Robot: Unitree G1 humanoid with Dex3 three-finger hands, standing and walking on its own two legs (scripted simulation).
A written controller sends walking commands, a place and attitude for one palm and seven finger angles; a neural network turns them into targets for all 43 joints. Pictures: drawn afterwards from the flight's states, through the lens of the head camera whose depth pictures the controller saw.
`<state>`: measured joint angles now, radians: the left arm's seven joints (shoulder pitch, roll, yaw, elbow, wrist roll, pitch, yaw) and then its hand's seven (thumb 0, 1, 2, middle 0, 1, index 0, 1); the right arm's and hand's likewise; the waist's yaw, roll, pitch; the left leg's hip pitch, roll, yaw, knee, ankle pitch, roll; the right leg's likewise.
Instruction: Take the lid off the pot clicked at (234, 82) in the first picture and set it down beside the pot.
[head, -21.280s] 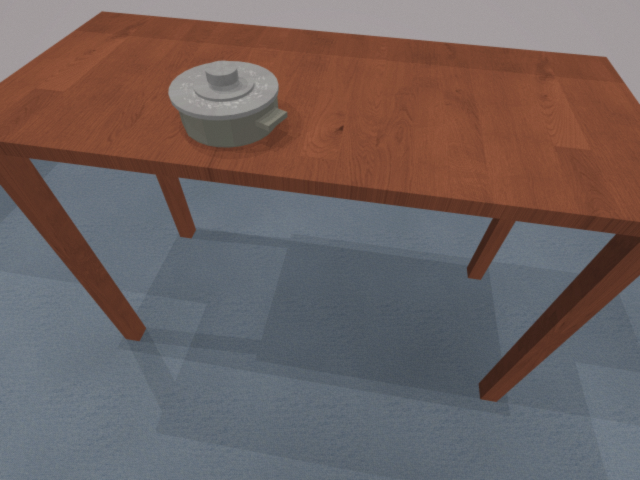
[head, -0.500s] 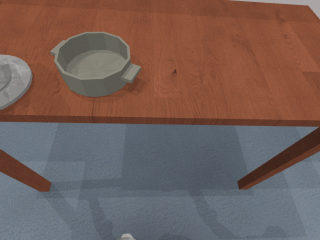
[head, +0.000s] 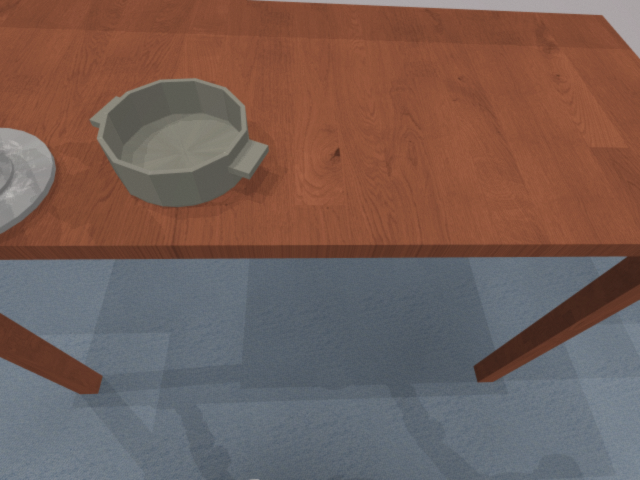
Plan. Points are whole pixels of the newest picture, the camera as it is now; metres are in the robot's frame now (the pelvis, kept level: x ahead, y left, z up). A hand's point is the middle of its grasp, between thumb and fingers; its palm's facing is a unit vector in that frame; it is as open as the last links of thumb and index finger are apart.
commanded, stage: raise the empty hand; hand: left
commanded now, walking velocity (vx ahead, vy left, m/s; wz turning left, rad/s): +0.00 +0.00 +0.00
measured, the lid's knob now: out of the picture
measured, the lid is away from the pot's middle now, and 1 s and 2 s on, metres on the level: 0.25 0.25 0.25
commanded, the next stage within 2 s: draw the hand back to the body in 0.44 s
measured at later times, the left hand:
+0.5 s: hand out of the picture +0.45 +0.39 +0.29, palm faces -0.19 -0.17 -0.97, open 11.0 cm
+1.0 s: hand out of the picture +0.44 +0.36 +0.28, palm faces -0.12 -0.06 -0.99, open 11.0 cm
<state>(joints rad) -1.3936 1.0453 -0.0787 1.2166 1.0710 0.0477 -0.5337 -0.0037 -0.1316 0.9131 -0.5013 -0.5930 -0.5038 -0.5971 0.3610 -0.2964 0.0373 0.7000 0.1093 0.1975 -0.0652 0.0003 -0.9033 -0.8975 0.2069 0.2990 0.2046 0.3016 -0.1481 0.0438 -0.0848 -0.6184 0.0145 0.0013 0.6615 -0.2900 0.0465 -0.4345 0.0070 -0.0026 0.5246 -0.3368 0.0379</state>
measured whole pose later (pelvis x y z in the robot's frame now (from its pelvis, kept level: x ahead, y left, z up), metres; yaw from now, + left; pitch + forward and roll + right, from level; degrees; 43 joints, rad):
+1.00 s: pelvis +0.00 -0.01 +0.01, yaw +1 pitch +11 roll -2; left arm -1.15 1.02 0.04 0.88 1.02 0.10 -0.55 0.00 -0.13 0.91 -0.50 -0.59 -0.51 -0.60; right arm 0.27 -0.29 0.02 0.60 0.12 0.26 -0.02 0.00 -0.91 -0.90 0.20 0.30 0.20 0.30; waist -0.10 0.06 -0.08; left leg -0.53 0.00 0.00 0.60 -0.27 0.03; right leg -0.36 -0.01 -0.01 0.51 -0.34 0.03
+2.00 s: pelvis +0.00 -0.05 +0.02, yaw +0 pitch -3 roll +0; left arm -0.26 0.49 0.48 -0.05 -0.08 -0.07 0.09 0.00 0.74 0.90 -0.25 -0.34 -0.25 -0.34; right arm 0.15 -0.24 0.03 0.67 0.04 -0.04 -0.06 0.01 -0.90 -0.90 0.21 0.30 0.20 0.30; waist 0.05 0.05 0.01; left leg -0.15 0.03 0.01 0.39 -0.20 -0.02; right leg -0.01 0.02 0.00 0.35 -0.29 -0.02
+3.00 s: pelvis -0.02 -0.03 +0.02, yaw +2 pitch -4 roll -1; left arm 0.24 0.42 0.50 -0.64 -0.09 -0.17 0.10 0.01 0.88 0.90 -0.21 -0.30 -0.21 -0.30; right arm 0.15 -0.20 0.03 0.65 0.01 -0.08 -0.06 0.01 -0.90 -0.90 0.21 0.30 0.20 0.30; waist 0.05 0.06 0.01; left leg -0.19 0.02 -0.02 0.45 -0.20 0.00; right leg -0.01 0.02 -0.03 0.34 -0.26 0.00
